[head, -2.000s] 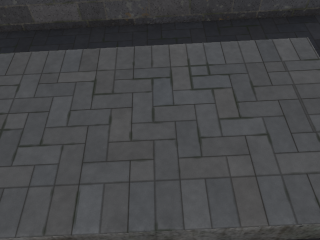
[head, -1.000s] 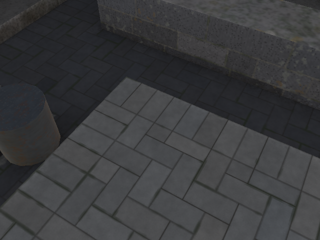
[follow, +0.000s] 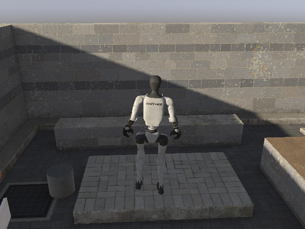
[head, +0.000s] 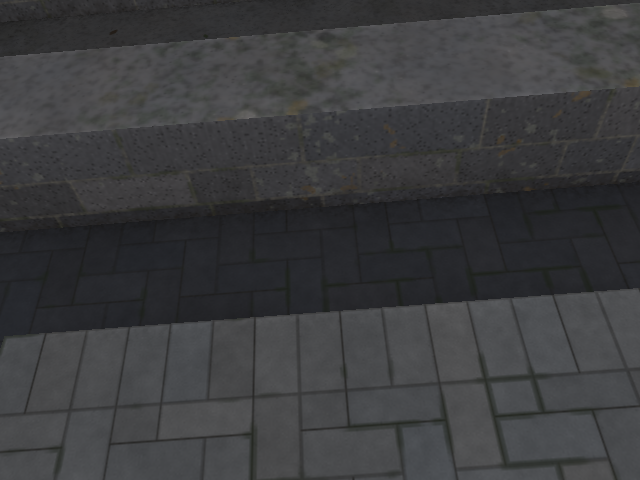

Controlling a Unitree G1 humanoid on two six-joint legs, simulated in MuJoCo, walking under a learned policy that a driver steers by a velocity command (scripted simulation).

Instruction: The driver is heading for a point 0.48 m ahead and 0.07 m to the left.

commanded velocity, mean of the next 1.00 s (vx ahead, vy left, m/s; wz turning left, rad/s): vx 0.00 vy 0.00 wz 0.06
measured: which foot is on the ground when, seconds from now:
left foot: up 0.00-0.18, down 0.20-0.54, up 0.56-0.86, down 0.88-1.00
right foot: down 0.00-0.20, up 0.22-0.50, down 0.52-0.88, up 0.90-1.00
